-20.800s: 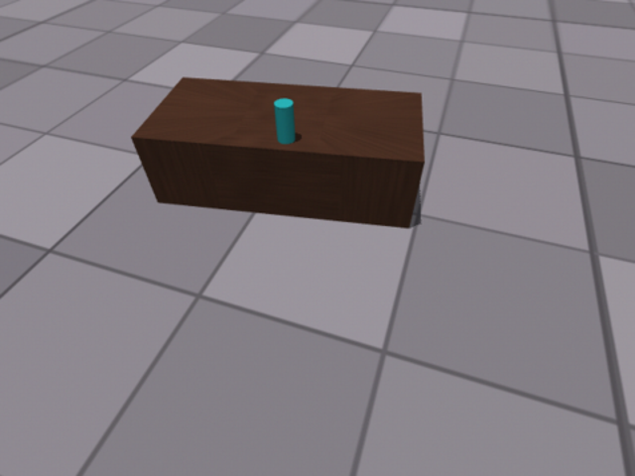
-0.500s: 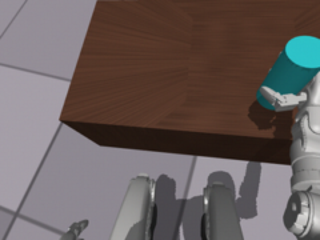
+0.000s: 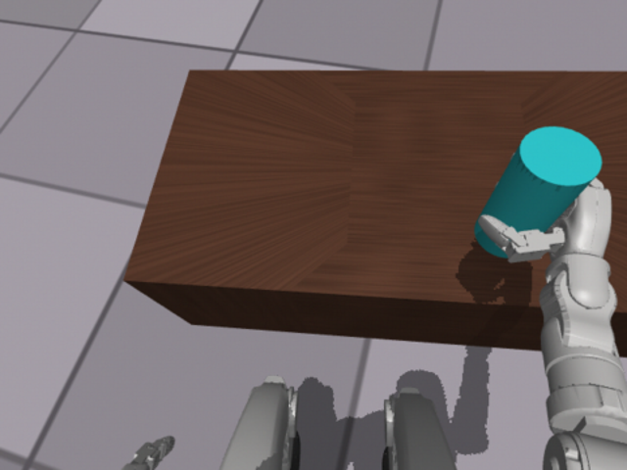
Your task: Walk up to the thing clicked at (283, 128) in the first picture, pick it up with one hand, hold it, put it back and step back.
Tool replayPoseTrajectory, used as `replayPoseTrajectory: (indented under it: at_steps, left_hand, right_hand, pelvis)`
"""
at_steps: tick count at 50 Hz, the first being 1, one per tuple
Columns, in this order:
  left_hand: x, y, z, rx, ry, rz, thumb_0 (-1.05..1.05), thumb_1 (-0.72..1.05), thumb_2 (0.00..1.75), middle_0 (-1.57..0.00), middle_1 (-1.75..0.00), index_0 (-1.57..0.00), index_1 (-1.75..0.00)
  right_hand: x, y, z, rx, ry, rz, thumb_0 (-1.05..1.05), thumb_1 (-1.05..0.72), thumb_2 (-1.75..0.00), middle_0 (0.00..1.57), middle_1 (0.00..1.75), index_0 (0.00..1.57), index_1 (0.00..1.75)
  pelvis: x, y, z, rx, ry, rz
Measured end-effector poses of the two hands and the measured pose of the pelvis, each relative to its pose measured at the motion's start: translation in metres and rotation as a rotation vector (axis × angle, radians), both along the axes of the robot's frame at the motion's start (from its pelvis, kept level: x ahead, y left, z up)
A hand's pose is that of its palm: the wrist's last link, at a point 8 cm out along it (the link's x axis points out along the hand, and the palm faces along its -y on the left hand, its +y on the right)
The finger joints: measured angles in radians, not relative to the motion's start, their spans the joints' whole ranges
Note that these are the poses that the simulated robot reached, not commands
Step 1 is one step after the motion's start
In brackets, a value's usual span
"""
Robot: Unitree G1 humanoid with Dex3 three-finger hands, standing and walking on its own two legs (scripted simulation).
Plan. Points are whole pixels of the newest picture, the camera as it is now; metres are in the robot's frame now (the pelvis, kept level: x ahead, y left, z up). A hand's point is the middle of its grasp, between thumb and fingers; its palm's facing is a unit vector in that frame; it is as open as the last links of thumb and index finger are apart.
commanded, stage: lift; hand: right
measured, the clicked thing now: (527, 200) +0.45 -0.21 +0.03
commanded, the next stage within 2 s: hold in 1.12 s
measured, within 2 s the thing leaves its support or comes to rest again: neither
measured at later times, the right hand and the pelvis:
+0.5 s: hand (555, 202) +0.39 -0.19 +0.12, palm faces +0.19 +0.98 -0.01, open 10.1 cm; pelvis +0.02 +0.00 +0.09, yaw -1 degrees
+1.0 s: hand (563, 186) +0.38 -0.17 +0.16, palm faces +0.19 +0.98 +0.00, open 10.1 cm; pelvis +0.03 +0.01 +0.12, yaw -1 degrees
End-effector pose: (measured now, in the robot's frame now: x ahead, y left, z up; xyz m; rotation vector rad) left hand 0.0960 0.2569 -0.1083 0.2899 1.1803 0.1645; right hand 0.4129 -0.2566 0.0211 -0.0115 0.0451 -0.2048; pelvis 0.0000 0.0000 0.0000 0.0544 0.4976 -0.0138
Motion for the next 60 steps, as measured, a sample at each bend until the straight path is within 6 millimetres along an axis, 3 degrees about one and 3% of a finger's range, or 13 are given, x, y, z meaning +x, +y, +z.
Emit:
replayPoseTrajectory:
  at_steps: [12, 21, 38, 60]
  left_hand:
    - [0.026, -0.002, 0.058, 0.000, -0.095, -0.016, 0.00, 0.90, 0.90, -0.20, -0.30, -0.20, -0.30]
    - [0.033, -0.006, 0.087, -0.015, -0.143, -0.022, 0.00, 0.89, 0.91, -0.20, -0.29, -0.20, -0.30]
    - [0.039, -0.013, 0.114, -0.052, -0.175, -0.022, 0.01, 0.90, 0.90, -0.20, -0.30, -0.19, -0.30]
    - [0.059, -0.013, 0.133, -0.051, -0.201, -0.018, 0.01, 0.92, 0.89, -0.20, -0.30, -0.20, -0.30]
  right_hand:
    - [-0.026, 0.009, 0.061, -0.003, -0.015, 0.000, -0.01, 0.36, -1.06, 0.72, 0.95, 0.72, 0.95]
    - [-0.043, 0.017, 0.088, 0.003, -0.005, 0.008, -0.01, 0.36, -1.06, 0.72, 0.95, 0.72, 0.95]
    - [-0.060, 0.028, 0.126, 0.003, -0.025, 0.011, -0.01, 0.36, -1.06, 0.72, 0.95, 0.72, 0.95]
    - [-0.061, 0.033, 0.147, 0.007, -0.031, 0.014, -0.01, 0.36, -1.06, 0.72, 0.95, 0.72, 0.95]
  pelvis:
    - [0.012, -0.001, 0.051, -0.006, -0.101, -0.007]
    - [0.016, 0.000, 0.078, -0.014, -0.171, -0.008]
    - [0.024, 0.003, 0.108, -0.026, -0.256, -0.003]
    - [0.039, 0.003, 0.126, -0.032, -0.306, 0.001]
